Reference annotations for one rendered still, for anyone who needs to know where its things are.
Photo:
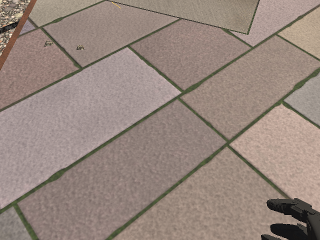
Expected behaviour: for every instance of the right robot hand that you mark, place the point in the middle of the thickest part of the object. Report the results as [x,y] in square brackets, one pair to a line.
[299,210]

